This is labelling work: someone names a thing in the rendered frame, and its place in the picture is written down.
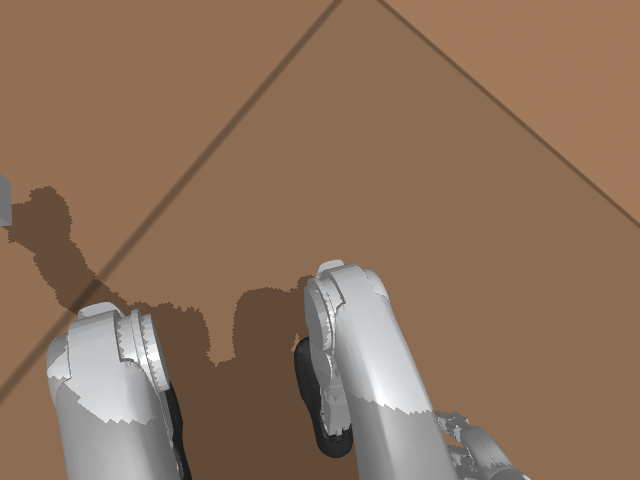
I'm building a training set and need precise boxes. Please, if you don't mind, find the small box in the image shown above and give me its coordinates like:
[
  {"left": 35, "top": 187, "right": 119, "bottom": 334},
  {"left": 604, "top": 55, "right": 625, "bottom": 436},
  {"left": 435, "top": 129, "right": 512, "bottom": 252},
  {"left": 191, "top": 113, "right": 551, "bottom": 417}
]
[{"left": 0, "top": 173, "right": 12, "bottom": 226}]

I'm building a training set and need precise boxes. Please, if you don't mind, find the left robot foot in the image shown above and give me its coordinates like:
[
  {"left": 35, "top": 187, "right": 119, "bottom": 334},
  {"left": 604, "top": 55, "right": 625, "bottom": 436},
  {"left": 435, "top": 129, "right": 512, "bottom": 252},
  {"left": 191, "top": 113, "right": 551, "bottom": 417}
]
[{"left": 165, "top": 380, "right": 192, "bottom": 480}]

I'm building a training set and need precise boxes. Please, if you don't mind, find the right robot hand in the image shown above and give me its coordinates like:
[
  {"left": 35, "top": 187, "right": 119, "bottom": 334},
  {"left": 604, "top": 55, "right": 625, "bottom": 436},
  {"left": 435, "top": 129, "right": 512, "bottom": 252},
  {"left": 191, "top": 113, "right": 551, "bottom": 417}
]
[{"left": 434, "top": 411, "right": 514, "bottom": 480}]

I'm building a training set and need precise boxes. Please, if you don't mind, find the right robot foot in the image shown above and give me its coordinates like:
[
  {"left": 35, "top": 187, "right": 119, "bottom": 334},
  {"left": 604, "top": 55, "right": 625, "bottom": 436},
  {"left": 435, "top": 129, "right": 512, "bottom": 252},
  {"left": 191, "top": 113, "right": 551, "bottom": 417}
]
[{"left": 294, "top": 337, "right": 353, "bottom": 458}]

